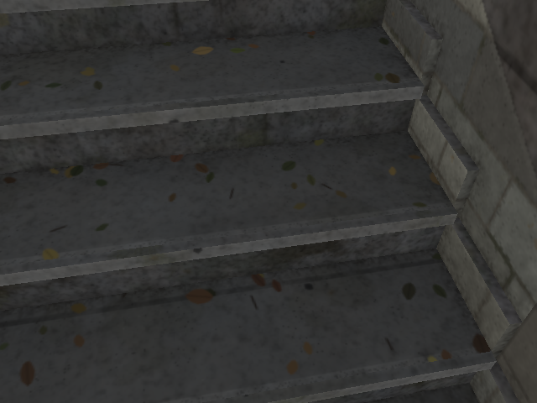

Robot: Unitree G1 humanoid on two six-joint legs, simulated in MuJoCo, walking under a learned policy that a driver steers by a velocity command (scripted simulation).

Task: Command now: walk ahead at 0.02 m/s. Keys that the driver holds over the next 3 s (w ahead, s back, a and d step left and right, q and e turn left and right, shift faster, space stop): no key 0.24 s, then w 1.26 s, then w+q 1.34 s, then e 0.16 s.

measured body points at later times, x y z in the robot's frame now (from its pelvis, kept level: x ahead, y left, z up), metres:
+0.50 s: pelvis +0.06 +0.00 +0.00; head +0.05 -0.01 +0.45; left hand +0.09 +0.25 -0.15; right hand +0.03 -0.25 -0.16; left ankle +0.00 +0.12 -0.74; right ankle +0.05 -0.09 -0.74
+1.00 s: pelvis +0.26 +0.01 -0.02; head +0.28 +0.01 +0.43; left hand +0.24 +0.24 -0.18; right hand +0.35 -0.24 -0.16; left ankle +0.32 +0.07 -0.75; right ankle +0.11 -0.10 -0.62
